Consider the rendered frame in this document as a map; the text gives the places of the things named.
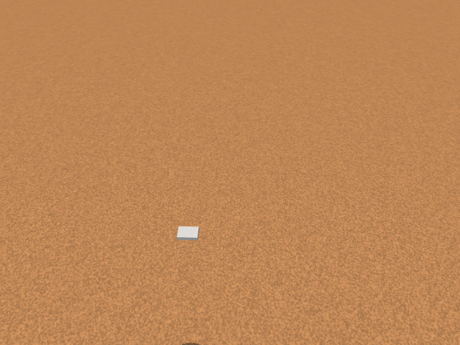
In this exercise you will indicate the small box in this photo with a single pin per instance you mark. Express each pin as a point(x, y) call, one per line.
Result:
point(188, 232)

